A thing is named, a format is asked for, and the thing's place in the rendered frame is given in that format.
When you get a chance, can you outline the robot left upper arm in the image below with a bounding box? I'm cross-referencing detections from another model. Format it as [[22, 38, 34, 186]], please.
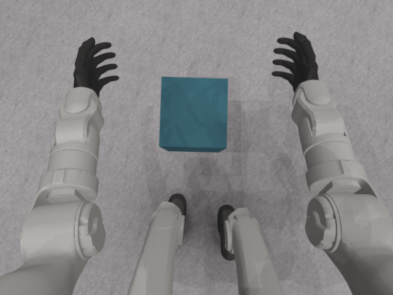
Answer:
[[0, 200, 106, 295]]

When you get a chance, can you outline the left robot forearm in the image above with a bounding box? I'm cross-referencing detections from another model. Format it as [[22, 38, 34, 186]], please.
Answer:
[[20, 87, 104, 258]]

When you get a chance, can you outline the robot left foot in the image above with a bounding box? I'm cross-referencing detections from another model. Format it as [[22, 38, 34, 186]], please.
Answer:
[[168, 194, 186, 247]]

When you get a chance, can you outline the robot left hand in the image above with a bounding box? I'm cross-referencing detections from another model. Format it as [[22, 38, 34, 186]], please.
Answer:
[[73, 37, 119, 97]]

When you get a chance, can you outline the right robot forearm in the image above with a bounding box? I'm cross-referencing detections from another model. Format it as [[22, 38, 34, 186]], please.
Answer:
[[291, 80, 393, 243]]

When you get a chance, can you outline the robot right upper arm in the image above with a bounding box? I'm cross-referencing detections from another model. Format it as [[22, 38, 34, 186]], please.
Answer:
[[305, 193, 393, 295]]

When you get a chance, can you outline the robot right hand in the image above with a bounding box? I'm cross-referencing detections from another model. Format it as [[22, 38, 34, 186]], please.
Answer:
[[272, 32, 319, 93]]

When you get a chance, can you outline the carton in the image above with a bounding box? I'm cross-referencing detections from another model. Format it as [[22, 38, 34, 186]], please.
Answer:
[[159, 77, 228, 152]]

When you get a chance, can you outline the robot foot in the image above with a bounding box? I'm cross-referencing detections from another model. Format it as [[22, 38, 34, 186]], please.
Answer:
[[168, 194, 186, 247], [217, 205, 235, 261]]

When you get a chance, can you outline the robot right foot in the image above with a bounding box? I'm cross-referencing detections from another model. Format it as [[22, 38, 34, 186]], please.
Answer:
[[217, 205, 235, 261]]

